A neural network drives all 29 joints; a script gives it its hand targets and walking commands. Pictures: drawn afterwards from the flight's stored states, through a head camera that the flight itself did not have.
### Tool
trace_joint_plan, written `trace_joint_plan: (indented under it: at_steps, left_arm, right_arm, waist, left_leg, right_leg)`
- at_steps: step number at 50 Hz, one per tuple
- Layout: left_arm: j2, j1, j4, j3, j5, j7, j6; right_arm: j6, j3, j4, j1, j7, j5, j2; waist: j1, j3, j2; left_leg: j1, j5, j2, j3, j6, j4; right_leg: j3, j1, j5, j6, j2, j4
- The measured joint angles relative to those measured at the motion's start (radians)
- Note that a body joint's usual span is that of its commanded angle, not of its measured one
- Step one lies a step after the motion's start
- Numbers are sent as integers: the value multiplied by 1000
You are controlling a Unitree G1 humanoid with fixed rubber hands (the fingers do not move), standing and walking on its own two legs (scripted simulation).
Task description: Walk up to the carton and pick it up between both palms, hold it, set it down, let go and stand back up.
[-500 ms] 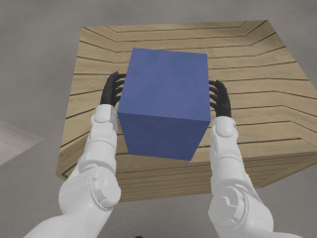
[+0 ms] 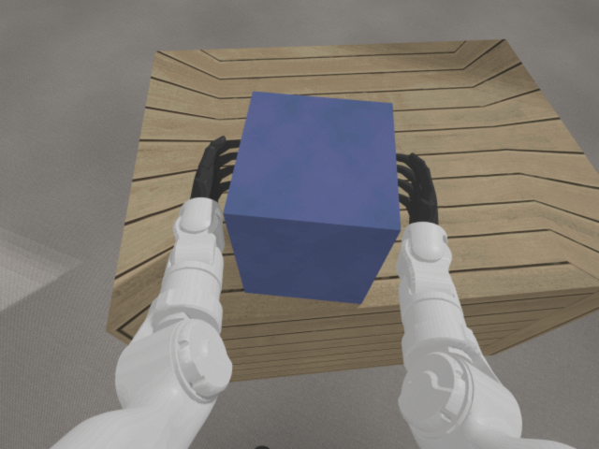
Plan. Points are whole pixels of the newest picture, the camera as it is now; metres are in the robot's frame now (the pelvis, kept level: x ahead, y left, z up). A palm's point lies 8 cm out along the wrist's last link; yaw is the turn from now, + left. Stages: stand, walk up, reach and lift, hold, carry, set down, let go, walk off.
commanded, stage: reach and lift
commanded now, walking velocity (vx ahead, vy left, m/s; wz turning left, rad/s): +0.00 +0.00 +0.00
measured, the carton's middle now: (311, 206) +0.46 +0.02 -0.01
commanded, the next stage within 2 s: none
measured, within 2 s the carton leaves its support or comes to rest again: leaves its support in 0.70 s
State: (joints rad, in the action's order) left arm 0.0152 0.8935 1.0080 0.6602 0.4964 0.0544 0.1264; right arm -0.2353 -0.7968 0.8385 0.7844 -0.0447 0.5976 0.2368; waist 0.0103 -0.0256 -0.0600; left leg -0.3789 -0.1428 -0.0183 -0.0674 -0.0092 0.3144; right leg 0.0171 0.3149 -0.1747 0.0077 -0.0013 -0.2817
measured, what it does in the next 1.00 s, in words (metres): stands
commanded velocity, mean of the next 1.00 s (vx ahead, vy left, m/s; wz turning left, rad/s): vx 0.00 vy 0.00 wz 0.00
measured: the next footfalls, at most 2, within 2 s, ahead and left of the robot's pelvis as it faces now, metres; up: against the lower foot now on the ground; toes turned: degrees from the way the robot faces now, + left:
none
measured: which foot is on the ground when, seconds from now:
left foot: down 0.00-1.00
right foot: down 0.00-1.00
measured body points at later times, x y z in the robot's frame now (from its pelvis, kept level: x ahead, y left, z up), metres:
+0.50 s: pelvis +0.00 +0.00 +0.00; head +0.07 +0.02 +0.44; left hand +0.43 +0.17 +0.04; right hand +0.41 -0.12 +0.05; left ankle -0.01 +0.11 -0.75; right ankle -0.04 -0.12 -0.75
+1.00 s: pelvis -0.02 +0.00 +0.00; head -0.01 +0.03 +0.45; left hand +0.39 +0.17 +0.09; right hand +0.38 -0.12 +0.09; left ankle -0.01 +0.11 -0.75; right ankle -0.04 -0.12 -0.75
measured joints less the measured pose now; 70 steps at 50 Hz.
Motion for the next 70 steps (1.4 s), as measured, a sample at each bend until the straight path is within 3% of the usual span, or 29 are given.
trace_joint_plan:
  at_steps: [35,44,55,70]
  left_arm:
    - [1,-112,-14,-147,-133,-62,-34]
    - [1,-108,-48,-169,-145,-72,-109]
    - [25,-109,-168,-174,-110,-61,-248]
    - [45,-195,-331,-265,-140,-85,-350]
  right_arm:
    - [-11,189,100,-83,-58,-178,-70]
    - [40,203,108,-63,-51,-213,-83]
    - [123,238,72,-50,-36,-274,-95]
    - [144,396,44,-97,-45,-417,-140]
  waist:
    - [-6,-21,5]
    - [-7,-14,0]
    - [-11,24,-18]
    - [-21,43,-14]
  left_leg:
    - [57,9,-5,20,8,-3]
    - [117,22,-1,18,5,-18]
    - [214,27,7,10,0,-39]
    - [255,10,2,11,2,-24]
  right_leg:
    - [25,-75,15,-8,6,26]
    - [24,-132,25,-7,2,35]
    - [18,-218,21,-2,-6,36]
    - [19,-271,18,-3,-1,46]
